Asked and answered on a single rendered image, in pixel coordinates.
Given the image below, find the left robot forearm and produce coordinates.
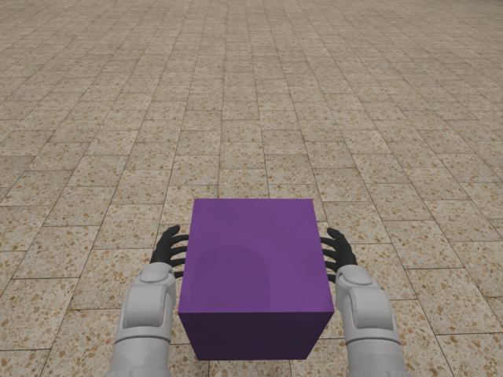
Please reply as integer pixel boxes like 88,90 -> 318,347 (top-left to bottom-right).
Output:
104,262 -> 176,377

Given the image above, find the right robot forearm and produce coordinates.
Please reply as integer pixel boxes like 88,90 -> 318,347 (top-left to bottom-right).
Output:
335,265 -> 413,377

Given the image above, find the left robot hand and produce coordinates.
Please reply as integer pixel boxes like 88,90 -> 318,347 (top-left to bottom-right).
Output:
149,225 -> 189,279

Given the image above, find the right robot hand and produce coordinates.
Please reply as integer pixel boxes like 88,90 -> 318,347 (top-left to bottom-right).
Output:
320,228 -> 358,283

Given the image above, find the carton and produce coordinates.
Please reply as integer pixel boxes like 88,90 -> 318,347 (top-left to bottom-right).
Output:
178,199 -> 335,361

